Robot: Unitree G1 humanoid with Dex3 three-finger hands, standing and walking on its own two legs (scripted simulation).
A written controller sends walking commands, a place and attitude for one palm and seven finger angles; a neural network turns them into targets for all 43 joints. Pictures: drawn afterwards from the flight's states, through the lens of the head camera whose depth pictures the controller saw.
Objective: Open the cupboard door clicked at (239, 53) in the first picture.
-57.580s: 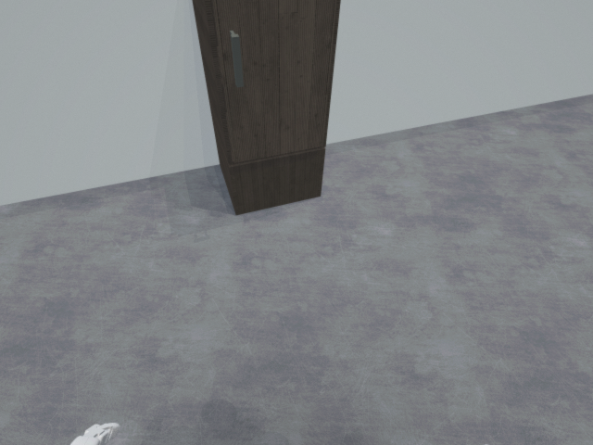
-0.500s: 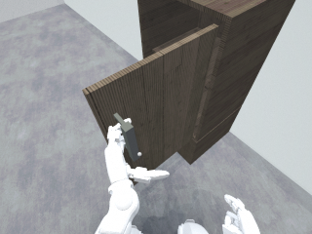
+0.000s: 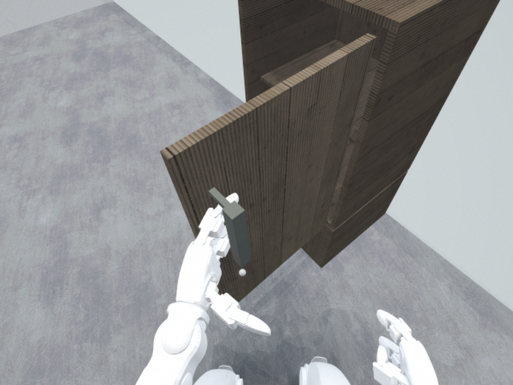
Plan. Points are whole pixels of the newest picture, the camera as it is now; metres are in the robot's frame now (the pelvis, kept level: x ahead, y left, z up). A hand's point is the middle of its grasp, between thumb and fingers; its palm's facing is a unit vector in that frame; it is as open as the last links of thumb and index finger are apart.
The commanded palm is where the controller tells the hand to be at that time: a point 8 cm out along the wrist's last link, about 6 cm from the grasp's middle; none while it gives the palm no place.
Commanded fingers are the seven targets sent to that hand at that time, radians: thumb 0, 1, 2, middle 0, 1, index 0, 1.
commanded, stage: slide the hand sideways off the handle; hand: left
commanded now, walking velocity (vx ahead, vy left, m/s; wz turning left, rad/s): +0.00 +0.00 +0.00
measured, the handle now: (230, 229) +0.34 +0.06 +0.05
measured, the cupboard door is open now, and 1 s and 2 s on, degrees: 93 92 92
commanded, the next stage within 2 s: draw the hand back to the body in 0.88 s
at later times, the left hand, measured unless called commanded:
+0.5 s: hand (215, 296) +0.24 +0.07 +0.05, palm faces -0.09 -1.00 -0.02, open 16.2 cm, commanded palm +0.21 +0.14 +0.05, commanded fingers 0.00 -0.50 0.30 -0.15 -0.30 -0.15 -0.30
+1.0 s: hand (177, 323) +0.20 +0.12 +0.05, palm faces -0.09 -1.00 -0.02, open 16.3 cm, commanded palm +0.18 +0.18 +0.06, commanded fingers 0.00 -0.50 0.30 -0.15 -0.30 -0.15 -0.30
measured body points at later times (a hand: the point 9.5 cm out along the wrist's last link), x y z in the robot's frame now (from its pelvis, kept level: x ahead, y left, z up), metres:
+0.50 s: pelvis +0.02 +0.00 -0.01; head +0.07 -0.02 +0.43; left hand +0.24 +0.13 +0.06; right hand +0.20 -0.22 -0.09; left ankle +0.00 +0.11 -0.67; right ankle +0.06 -0.10 -0.67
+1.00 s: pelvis +0.01 -0.01 -0.02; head +0.08 -0.02 +0.42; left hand +0.20 +0.17 +0.05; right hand +0.21 -0.23 -0.09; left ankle +0.00 +0.11 -0.67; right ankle +0.06 -0.10 -0.67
